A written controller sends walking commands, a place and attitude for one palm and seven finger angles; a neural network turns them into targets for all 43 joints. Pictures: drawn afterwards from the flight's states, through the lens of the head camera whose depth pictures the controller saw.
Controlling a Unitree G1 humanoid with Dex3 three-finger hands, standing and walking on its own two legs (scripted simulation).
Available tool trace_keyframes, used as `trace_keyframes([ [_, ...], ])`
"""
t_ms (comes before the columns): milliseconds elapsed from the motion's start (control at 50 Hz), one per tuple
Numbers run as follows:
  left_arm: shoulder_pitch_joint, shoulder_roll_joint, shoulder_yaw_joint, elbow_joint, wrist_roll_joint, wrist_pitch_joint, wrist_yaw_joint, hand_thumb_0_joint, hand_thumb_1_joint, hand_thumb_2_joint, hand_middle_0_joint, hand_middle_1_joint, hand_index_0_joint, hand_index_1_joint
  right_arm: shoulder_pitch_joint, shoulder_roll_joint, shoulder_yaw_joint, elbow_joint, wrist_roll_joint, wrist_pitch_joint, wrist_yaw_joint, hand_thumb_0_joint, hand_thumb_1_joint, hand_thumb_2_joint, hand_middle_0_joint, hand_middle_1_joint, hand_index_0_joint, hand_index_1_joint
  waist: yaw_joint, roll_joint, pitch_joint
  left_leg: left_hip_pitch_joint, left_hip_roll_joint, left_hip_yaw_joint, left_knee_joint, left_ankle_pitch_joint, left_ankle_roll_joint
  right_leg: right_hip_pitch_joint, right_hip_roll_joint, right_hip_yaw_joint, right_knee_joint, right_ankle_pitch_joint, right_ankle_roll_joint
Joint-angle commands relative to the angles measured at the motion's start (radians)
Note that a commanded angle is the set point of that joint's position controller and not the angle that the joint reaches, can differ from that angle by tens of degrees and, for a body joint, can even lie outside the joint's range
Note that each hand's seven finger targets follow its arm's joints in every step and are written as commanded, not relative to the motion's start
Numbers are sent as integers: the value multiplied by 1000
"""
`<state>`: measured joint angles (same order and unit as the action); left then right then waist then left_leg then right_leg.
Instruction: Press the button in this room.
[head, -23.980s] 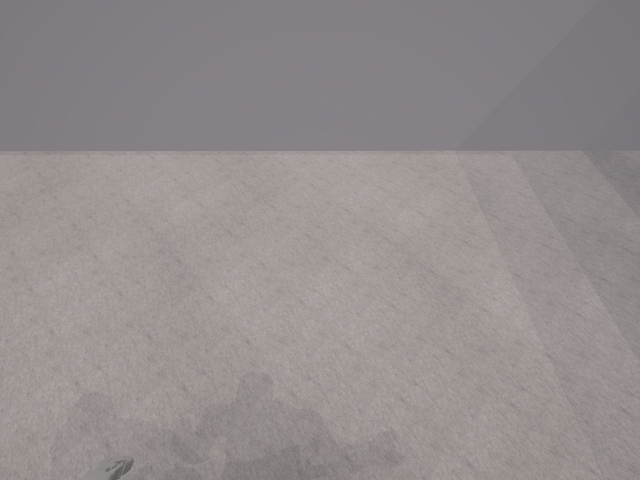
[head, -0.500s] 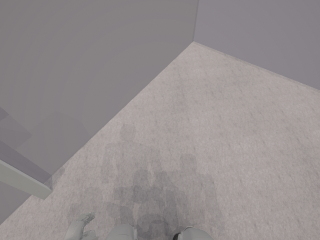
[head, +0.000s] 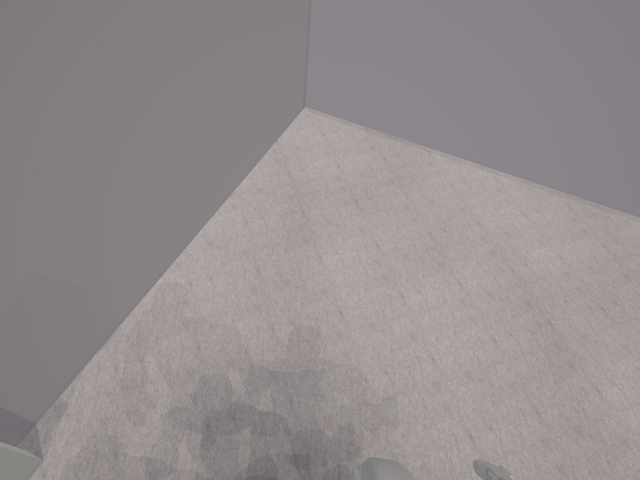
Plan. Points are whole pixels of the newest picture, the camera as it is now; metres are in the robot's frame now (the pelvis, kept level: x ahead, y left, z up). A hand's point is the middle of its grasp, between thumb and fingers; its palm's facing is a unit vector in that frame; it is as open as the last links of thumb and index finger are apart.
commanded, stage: walk to a spot facing it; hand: left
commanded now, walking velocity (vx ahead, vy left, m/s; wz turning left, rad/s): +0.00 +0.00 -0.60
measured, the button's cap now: out of the picture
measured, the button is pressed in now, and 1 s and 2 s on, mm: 0 0 0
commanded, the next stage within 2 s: turn to face it in 1.10 s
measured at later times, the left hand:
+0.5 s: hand (255, 469) +0.15 +0.10 -0.14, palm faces -0.31 -0.91 -0.29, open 7.4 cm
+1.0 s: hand (229, 452) +0.17 +0.14 -0.17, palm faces -0.48 -0.85 -0.19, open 7.4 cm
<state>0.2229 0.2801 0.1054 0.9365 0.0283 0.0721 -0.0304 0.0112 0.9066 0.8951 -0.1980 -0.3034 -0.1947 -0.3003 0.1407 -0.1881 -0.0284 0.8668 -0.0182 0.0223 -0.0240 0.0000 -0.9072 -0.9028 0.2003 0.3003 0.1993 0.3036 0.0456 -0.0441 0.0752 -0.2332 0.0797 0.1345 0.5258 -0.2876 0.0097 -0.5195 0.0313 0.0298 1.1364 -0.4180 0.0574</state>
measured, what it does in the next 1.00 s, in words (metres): steps on the spot, turning right: right foot, then left foot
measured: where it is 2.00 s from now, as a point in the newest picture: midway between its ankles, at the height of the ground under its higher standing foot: outside the picture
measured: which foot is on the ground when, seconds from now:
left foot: down 0.00-0.30, up 0.32-0.84, down 0.86-1.00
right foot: up 0.00-0.28, down 0.30-0.86, up 0.88-1.00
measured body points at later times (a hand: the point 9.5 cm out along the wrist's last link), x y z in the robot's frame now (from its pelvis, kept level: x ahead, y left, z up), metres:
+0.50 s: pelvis -0.02 -0.06 +0.00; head +0.01 -0.11 +0.44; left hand +0.17 +0.14 -0.12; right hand -0.06 -0.33 -0.16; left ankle +0.02 +0.11 -0.65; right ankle -0.03 -0.14 -0.74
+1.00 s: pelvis +0.05 -0.04 +0.01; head +0.07 -0.03 +0.45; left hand +0.20 +0.18 -0.15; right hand -0.01 -0.30 -0.12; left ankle +0.07 +0.07 -0.74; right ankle -0.03 -0.14 -0.66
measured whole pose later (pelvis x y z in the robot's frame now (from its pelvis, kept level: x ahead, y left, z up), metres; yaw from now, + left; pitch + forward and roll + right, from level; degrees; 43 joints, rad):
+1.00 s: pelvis +0.05 -0.04 +0.01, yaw -34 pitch +0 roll -2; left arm 0.30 0.26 0.09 1.00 0.03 0.05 -0.05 0.01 0.91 0.90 -0.20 -0.30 -0.20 -0.30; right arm 0.21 -0.21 -0.03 0.88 -0.02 -0.02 -0.01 0.00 -0.91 -0.90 0.20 0.30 0.20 0.30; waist 0.04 -0.02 0.03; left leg -0.14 0.07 0.12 0.45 -0.31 0.01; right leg -0.49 0.02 0.00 1.04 -0.37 0.02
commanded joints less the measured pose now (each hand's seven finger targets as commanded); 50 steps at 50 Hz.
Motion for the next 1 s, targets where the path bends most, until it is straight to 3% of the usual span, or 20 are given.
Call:
trace_keyframes([
  [0,-28,52,7,-86,-10,-23,-4,0,900,900,-200,-300,-200,-300,51,-183,-59,-48,-2,-38,-11,0,-900,-900,200,300,200,300,-48,193,-92,182,240,-109,-177,445,92,-112,-64,-25,57,23,27],
  [140,-124,13,-13,-114,-12,-25,-7,0,900,900,-200,-300,-200,-300,137,-217,-85,3,-8,-31,2,0,-900,-900,200,300,200,300,-96,259,-102,203,290,-26,-124,522,107,25,-85,-112,-264,-49,17],
  [200,-109,17,-18,-109,-13,-35,-3,0,900,900,-200,-300,-200,-300,130,-230,-96,11,-9,-26,10,0,-900,-900,200,300,200,300,-90,286,-107,175,298,6,-61,539,82,128,-56,-148,-426,-19,-13],
  [240,-17,48,-10,-83,-12,-47,2,0,900,900,-200,-300,-200,-300,106,-234,-95,10,-2,-24,13,0,-900,-900,200,300,200,300,-28,210,-147,90,278,72,88,474,12,323,-51,-151,-657,200,-40],
  [260,73,136,4,-58,-5,-62,14,0,900,900,-200,-300,-200,-300,116,-199,-87,-2,7,-20,18,0,-900,-900,200,300,200,300,19,2,-191,-94,224,108,281,276,-53,533,-183,17,-751,437,-90],
  [280,132,253,29,-35,-3,-68,31,0,900,900,-200,-300,-200,-300,51,-110,-57,-58,5,-17,21,0,-900,-900,200,300,200,300,52,-307,-176,-383,62,99,524,-342,-105,624,-424,360,-743,893,-199],
  [300,159,249,28,-28,-22,-61,42,0,900,900,-200,-300,-200,-300,24,-133,-55,-69,8,-1,5,0,-900,-900,200,300,200,300,61,-225,-196,-376,60,-59,626,-376,-93,570,-462,320,-713,1036,-263],
  [340,34,192,23,-60,-20,-53,53,0,900,900,-200,-300,-200,-300,9,-131,-56,-43,9,15,-1,0,-900,-900,200,300,200,300,18,-180,-110,-388,79,-114,673,-264,-92,451,-373,282,-755,723,-263],
  [400,-80,134,0,-98,-20,-57,48,0,900,900,-200,-300,-200,-300,61,-147,-64,-1,-2,19,9,0,-900,-900,200,300,200,300,-42,-90,-82,-326,64,-118,634,-94,-107,365,-268,186,-772,602,-207],
  [560,-10,145,2,-75,-16,-75,31,0,900,900,-200,-300,-200,-300,0,-164,-61,-30,-11,9,20,0,-900,-900,200,300,200,300,-12,-78,-72,-344,34,-121,496,-54,-122,375,-239,321,-880,114,-226],
  [680,29,159,8,-59,-12,-87,25,0,900,900,-200,-300,-200,-300,-58,-161,-60,-69,-3,-14,27,0,-900,-900,200,300,200,300,4,-83,-53,-307,3,-131,330,-106,-98,369,-245,433,-916,-38,-260],
  [740,26,158,9,-60,-9,-87,24,0,900,900,-200,-300,-200,-300,-50,-145,-55,-75,4,-30,24,0,-900,-900,200,300,200,300,4,-98,-67,-184,-33,-130,182,-144,-77,321,-225,450,-883,34,-258],
  [800,-30,137,6,-64,-17,-81,21,0,900,900,-200,-300,-200,-300,83,-142,-54,-34,10,-49,11,0,-900,-900,200,300,200,300,-68,-59,-103,147,-58,-109,-95,-13,-59,137,-134,389,-755,64,-189],
  [820,-47,93,-7,-82,-22,-80,16,0,900,900,-200,-300,-200,-300,169,-193,-60,-9,8,-60,-2,0,-900,-900,200,300,200,300,-109,67,-147,350,41,-176,-190,-46,-43,-10,-50,301,-632,14,-141],
  [840,-34,27,-19,-96,-32,-79,5,0,900,900,-200,-300,-200,-300,220,-295,-82,-3,-5,-61,-4,0,-900,-900,200,300,200,300,-136,357,-163,457,309,-496,-317,-285,20,-208,74,129,-374,-150,-83],
  [860,-75,54,-10,-112,-17,-80,1,0,900,900,-200,-300,-200,-300,231,-332,-90,-8,-2,-53,-3,0,-900,-900,200,300,200,300,-145,330,-88,325,446,-588,-376,-381,92,-243,-2,46,-201,-157,-58],
  [880,-61,80,2,-104,-7,-76,-7,0,900,900,-200,-300,-200,-300,173,-286,-75,-25,-5,-50,1,0,-900,-900,200,300,200,300,-110,243,-27,208,421,-537,-401,-395,108,-205,-43,49,-114,-87,-52],
  [900,-35,83,10,-77,-1,-67,-13,0,900,900,-200,-300,-200,-300,108,-241,-66,-34,-5,-53,2,0,-900,-900,200,300,200,300,-70,236,-7,148,367,-459,-400,-375,83,-185,-52,34,-55,-31,-44],
  [940,-27,60,9,-59,4,-62,-29,0,900,900,-200,-300,-200,-300,95,-196,-49,-28,-6,-66,0,0,-900,-900,200,300,200,300,-52,181,37,118,279,-273,-376,-174,51,-179,-85,-6,7,77,-27],
  [980,-29,24,-3,-58,0,-57,-30,0,900,900,-200,-300,-200,-300,134,-174,-46,-5,-3,-74,-2,0,-900,-900,200,300,200,300,-50,161,36,159,246,-155,-327,81,55,-194,-94,-30,23,133,-12],
])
